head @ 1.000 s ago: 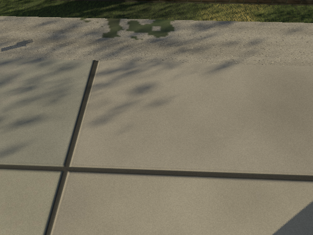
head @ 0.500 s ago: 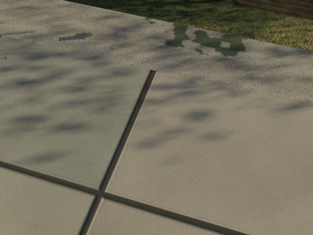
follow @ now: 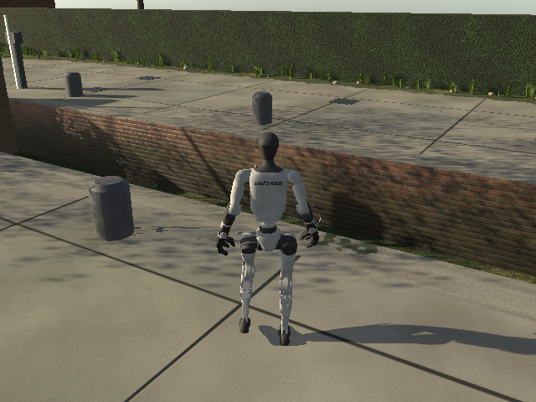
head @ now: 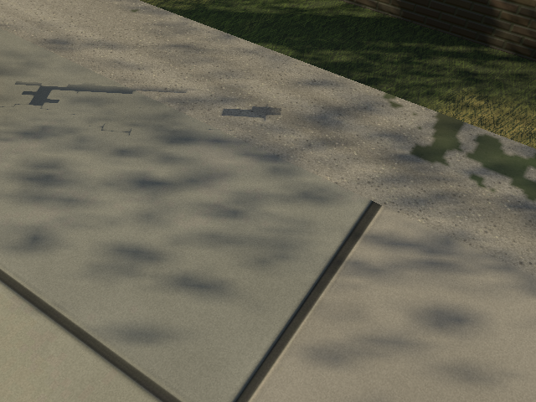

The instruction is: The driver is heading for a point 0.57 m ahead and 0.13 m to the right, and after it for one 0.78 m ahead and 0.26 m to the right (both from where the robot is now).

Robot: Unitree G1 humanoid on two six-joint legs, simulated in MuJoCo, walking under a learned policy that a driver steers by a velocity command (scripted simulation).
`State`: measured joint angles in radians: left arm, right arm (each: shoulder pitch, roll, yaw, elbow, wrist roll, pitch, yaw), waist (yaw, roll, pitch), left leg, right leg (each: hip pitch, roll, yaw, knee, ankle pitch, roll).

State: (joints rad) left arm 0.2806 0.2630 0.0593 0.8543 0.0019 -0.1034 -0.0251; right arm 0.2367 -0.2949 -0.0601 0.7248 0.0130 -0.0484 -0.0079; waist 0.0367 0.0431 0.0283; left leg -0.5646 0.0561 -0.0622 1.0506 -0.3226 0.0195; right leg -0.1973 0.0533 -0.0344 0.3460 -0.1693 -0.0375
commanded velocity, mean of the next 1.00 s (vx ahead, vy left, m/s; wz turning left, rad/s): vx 0.45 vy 0.00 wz -0.25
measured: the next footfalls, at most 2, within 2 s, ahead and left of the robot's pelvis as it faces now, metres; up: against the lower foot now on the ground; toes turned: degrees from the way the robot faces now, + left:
left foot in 0.28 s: +0.31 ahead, +0.16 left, +0.00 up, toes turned +2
right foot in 0.82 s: +0.59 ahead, -0.10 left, +0.00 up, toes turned -16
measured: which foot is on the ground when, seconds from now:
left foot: up 0.00-0.26, down 0.28-0.80, up 0.82-1.00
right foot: down 0.00-0.28, up 0.30-0.80, down 0.82-1.00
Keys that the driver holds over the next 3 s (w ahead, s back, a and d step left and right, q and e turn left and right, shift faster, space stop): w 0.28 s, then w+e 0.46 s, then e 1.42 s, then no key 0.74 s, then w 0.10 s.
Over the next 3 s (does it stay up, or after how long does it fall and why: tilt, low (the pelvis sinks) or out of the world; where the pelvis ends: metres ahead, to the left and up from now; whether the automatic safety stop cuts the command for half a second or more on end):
stays up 0.59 -0.04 -0.01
